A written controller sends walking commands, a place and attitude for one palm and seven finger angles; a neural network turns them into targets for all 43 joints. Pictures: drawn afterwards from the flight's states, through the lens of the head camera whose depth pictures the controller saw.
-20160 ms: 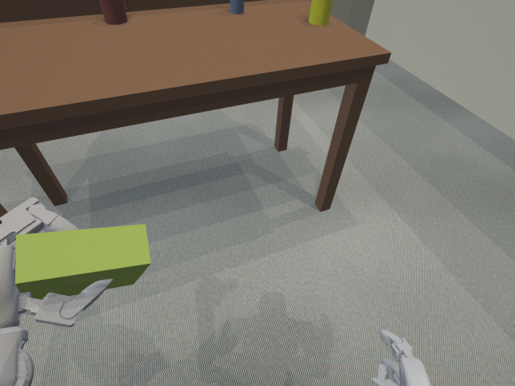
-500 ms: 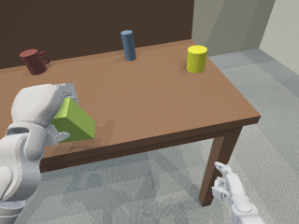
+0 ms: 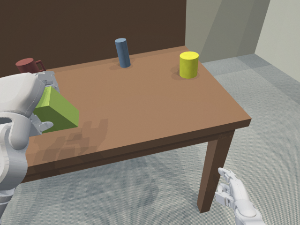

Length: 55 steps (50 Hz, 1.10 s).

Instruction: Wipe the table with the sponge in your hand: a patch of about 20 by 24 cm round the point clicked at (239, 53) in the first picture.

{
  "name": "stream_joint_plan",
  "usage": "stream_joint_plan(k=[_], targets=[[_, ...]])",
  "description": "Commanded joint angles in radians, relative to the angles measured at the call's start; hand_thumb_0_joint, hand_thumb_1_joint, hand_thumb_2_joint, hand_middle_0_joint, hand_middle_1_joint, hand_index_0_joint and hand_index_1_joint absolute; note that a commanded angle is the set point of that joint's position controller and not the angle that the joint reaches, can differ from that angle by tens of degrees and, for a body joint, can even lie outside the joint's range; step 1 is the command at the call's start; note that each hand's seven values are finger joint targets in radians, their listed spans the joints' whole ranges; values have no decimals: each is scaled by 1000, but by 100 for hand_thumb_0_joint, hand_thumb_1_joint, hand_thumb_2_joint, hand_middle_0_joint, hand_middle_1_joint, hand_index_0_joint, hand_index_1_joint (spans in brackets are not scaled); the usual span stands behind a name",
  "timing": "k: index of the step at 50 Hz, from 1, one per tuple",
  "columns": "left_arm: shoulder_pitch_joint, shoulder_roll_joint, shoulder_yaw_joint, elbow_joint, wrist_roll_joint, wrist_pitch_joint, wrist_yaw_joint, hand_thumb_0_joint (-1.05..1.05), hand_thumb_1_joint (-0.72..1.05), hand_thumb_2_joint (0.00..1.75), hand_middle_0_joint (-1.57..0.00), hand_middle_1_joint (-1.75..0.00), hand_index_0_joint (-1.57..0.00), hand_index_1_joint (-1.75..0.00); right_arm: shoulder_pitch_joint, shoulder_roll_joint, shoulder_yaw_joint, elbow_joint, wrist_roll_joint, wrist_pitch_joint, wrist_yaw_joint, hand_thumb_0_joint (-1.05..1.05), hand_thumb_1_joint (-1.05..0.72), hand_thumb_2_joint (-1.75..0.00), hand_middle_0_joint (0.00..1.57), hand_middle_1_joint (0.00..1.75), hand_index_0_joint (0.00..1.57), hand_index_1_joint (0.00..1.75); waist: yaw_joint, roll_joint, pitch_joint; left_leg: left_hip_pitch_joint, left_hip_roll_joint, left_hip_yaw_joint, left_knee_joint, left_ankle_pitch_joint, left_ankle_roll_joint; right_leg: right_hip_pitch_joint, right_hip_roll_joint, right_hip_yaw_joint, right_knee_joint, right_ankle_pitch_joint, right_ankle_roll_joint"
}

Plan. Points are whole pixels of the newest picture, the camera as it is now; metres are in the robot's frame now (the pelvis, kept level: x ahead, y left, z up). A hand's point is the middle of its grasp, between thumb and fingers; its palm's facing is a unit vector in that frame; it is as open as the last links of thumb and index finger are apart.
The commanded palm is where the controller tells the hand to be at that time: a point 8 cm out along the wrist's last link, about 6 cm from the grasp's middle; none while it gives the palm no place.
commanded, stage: move the sponge above the wiping area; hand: left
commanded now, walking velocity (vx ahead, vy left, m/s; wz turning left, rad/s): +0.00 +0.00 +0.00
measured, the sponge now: (48, 116) +0.26 +0.30 +0.21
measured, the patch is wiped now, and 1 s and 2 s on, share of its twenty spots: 0.00 0.00 0.05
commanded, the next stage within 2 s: none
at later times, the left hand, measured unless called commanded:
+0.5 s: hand (38, 95) +0.28 +0.33 +0.25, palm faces +0.32 +0.00 -0.95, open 8.9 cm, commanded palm +0.22 +0.30 +0.28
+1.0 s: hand (53, 108) +0.30 +0.33 +0.19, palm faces +0.18 -0.09 -0.98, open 8.9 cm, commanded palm +0.25 +0.30 +0.26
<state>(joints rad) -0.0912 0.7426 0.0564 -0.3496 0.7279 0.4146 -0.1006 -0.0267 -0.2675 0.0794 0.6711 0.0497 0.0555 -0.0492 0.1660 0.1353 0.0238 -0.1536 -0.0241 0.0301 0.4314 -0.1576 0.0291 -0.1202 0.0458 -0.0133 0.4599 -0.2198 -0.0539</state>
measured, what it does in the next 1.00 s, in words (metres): stands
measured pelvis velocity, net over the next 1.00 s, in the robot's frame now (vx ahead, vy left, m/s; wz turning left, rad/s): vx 0.02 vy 0.01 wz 0.03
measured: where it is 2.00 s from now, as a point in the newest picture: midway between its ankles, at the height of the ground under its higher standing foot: outside the picture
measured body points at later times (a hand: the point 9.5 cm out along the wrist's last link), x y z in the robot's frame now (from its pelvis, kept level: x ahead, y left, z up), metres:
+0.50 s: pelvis +0.02 +0.00 +0.00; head -0.01 -0.05 +0.45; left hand +0.26 +0.32 +0.30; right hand +0.28 -0.18 -0.07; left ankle +0.06 +0.10 -0.74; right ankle +0.03 -0.09 -0.74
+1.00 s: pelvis +0.02 +0.01 +0.00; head +0.01 -0.04 +0.45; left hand +0.28 +0.33 +0.25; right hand +0.28 -0.16 -0.08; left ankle +0.06 +0.10 -0.74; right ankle +0.03 -0.09 -0.74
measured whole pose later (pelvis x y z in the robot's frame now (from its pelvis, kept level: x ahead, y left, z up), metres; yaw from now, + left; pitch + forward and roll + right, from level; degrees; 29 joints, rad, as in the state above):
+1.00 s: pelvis +0.02 +0.01 +0.00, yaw +1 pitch -3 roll +0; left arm -0.21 0.61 0.02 -0.09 0.79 0.50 -0.15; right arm -0.01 -0.26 0.09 0.64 0.08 0.06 -0.03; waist 0.13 0.13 0.01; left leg -0.18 -0.04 0.01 0.39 -0.15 0.04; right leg -0.13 0.03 -0.03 0.41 -0.22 -0.04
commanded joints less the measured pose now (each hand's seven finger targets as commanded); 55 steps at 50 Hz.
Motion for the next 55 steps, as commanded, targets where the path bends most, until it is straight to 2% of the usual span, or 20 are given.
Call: stream_joint_plan(k=[1, 4, 7, 12, 14, 17, 18, 22, 24, 27, 33, 36, 37, 41, 42, 44, 47, 50, 52, 55], targets=[[-147, 158, 171, 55, -13, 36, -17, 0, 10, 130, -120, -160, -120, -160, -228, -99, -37, -196, 19, -37, -3, 0, -90, -90, 20, 30, 20, 30, -17, -140, -82, -4, 15, -53, -70, 25, -10, -44, -48, 97, -148, -2, 3], [-108, 62, 72, 35, -24, 40, -62, 0, 10, 130, -120, -160, -120, -160, -228, -94, -31, -216, 32, -53, 0, 0, -90, -90, 20, 30, 20, 30, -40, -117, -85, -13, 14, -43, -60, -14, -7, -59, -53, 83, -144, -20, 11], [-195, 73, 41, -126, 1, 18, -71, 0, 10, 130, -120, -160, -120, -160, -286, -71, -18, -260, 37, -91, -7, 0, -90, -90, 20, 30, 20, 30, -43, -76, -162, 19, -1, -54, -51, -47, 1, -50, -50, 119, -137, -85, 4], [-463, 412, 252, -271, 142, -38, -4, 0, 10, 130, -120, -160, -120, -160, -260, -92, -27, -230, -14, -118, -37, 0, -90, -90, 20, 30, 20, 30, -3, 34, -327, 86, -22, -84, -40, 59, 6, 32, -29, 172, -98, -43, -33], [-455, 384, 256, -164, 171, -58, 41, 0, 10, 130, -120, -160, -120, -160, -213, -76, -26, -187, -32, -116, -33, 0, -90, -90, 20, 30, 20, 30, 3, 20, -301, 82, -17, -67, -44, 114, 0, 32, -33, 140, -97, -6, -40], [-432, 340, 279, -40, 114, -37, 72, 0, 10, 130, -120, -160, -120, -160, -233, -77, -37, -169, -9, -102, -12, 0, -90, -90, 20, 30, 20, 30, 13, -7, -249, 74, -12, -78, -54, 131, -9, 41, -21, 188, -124, 48, -57], [-425, 287, 247, 18, 79, -26, 72, 0, 10, 130, -120, -160, -120, -160, -211, -85, -40, -151, -10, -93, -8, 0, -90, -90, 20, 30, 20, 30, -1, -45, -226, 62, -2, -64, -58, 136, -10, 41, -35, 144, -128, 73, -40], [-180, 146, 171, 158, 21, 26, -14, 0, 10, 130, -120, -160, -120, -160, -234, -89, -37, -181, 16, -72, 3, 0, -90, -90, 20, 30, 20, 30, -8, -105, -117, 10, 10, -49, -66, 109, -14, -7, -39, 121, -139, 96, -17], [-108, 58, 76, 117, 5, 40, -63, 0, 10, 130, -120, -160, -120, -160, -203, -99, -40, -201, 22, -54, 9, 0, -90, -90, 20, 30, 20, 30, -29, -124, -116, -2, 14, -36, -63, 93, -9, -10, -49, 68, -129, 114, 5], [-130, 16, 16, 25, 21, 44, -100, 0, 10, 130, -120, -160, -120, -160, -247, -83, -26, -245, 37, -66, 12, 0, -90, -90, 20, 30, 20, 30, -49, -131, -146, 11, 10, -42, -51, 62, -1, -36, -40, 75, -121, 82, 6], [-450, 313, 167, -342, 174, -52, -27, 0, 10, 130, -120, -160, -120, -160, -207, -77, -27, -239, -23, -104, -14, 0, -90, -90, 20, 30, 20, 30, -14, 48, -412, 133, -13, -70, -29, 215, 16, 64, -26, 83, -45, 133, -22], [-366, 309, 243, -179, 167, -90, 54, 0, 10, 130, -120, -160, -120, -160, -157, -69, -32, -182, -31, -94, -10, 0, -90, -90, 20, 30, 20, 30, -2, -10, -306, 120, 1, -78, -56, 245, 3, 40, -10, 78, -81, 141, -37], [-402, 312, 265, -137, 151, -74, 69, 0, 10, 130, -120, -160, -120, -160, -196, -71, -32, -182, -17, -97, -8, 0, -90, -90, 20, 30, 20, 30, 2, -8, -286, 119, 0, -89, -60, 212, 2, 33, -1, 131, -99, 123, -54], [-371, 150, 146, 116, 63, -22, 70, 0, 10, 130, -120, -160, -120, -160, -179, -91, -42, -141, 0, -61, 4, 0, -90, -90, 20, 30, 20, 30, -19, -72, -149, 54, 12, -61, -96, 122, -16, -12, -29, 62, -147, 68, -20], [-317, 137, 146, 149, 59, 0, 50, 0, 10, 130, -120, -160, -120, -160, -215, -87, -36, -161, 18, -63, 4, 0, -90, -90, 20, 30, 20, 30, -16, -73, -121, 44, 7, -63, -97, 102, -15, -28, -18, 100, -155, 47, -31], [-276, 30, 31, 160, 46, 27, -2, 0, 10, 130, -120, -160, -120, -160, -193, -94, -38, -172, 19, -43, 8, 0, -90, -90, 20, 30, 20, 30, -36, -88, -128, 30, 11, -45, -104, 94, -15, -15, -34, 37, -144, 77, -8], [-266, -50, -62, 137, 59, 57, -59, 0, 10, 130, -120, -160, -120, -160, -231, -81, -24, -219, 38, -52, 13, 0, -90, -90, 20, 30, 20, 30, -56, -94, -142, 22, 9, -50, -93, 43, -11, -37, -29, 47, -135, 48, -9], [-386, 9, -80, -5, 106, 35, -79, 0, 10, 130, -120, -160, -120, -160, -209, -97, -32, -230, 24, -60, 8, 0, -90, -90, 20, 30, 20, 30, -62, -54, -253, 67, 1, -65, -87, 63, 4, -3, -29, 33, -108, 62, -6], [-477, 163, 29, -101, 157, 12, -61, 0, 10, 130, -120, -160, -120, -160, -232, -87, -27, -244, 13, -76, -3, 0, -90, -90, 20, 30, 20, 30, -42, -58, -333, 95, -2, -80, -77, 85, 11, 31, -13, 74, -88, 53, -18], [-582, 269, 119, -72, 235, -46, -1, 0, 10, 130, -120, -160, -120, -160, -170, -93, -30, -196, -22, -79, -11, 0, -90, -90, 20, 30, 20, 30, -22, -9, -371, 118, -8, -86, -83, 177, 9, 63, -5, 54, -81, 90, -33]])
